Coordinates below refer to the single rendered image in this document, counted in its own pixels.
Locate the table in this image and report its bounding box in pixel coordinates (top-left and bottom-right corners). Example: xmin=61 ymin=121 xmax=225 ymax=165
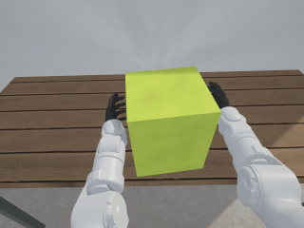
xmin=0 ymin=69 xmax=304 ymax=228

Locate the robot right hand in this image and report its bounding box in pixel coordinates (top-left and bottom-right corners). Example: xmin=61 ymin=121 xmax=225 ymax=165
xmin=207 ymin=81 xmax=230 ymax=109

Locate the robot left hand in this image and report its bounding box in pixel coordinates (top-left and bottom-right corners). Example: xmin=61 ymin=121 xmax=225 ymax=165
xmin=104 ymin=92 xmax=127 ymax=122

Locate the left robot upper arm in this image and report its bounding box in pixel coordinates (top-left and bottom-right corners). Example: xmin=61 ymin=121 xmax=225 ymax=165
xmin=71 ymin=190 xmax=129 ymax=228

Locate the right robot forearm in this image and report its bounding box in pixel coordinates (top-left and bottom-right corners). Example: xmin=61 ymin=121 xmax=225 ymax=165
xmin=218 ymin=106 xmax=302 ymax=201

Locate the right robot upper arm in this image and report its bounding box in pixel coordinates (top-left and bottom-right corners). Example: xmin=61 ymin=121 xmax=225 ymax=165
xmin=237 ymin=164 xmax=304 ymax=228

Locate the carton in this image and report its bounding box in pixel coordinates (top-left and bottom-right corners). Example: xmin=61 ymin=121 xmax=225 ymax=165
xmin=125 ymin=66 xmax=221 ymax=177

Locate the left robot forearm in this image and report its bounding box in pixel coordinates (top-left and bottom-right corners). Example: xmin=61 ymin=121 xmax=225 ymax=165
xmin=70 ymin=119 xmax=128 ymax=226

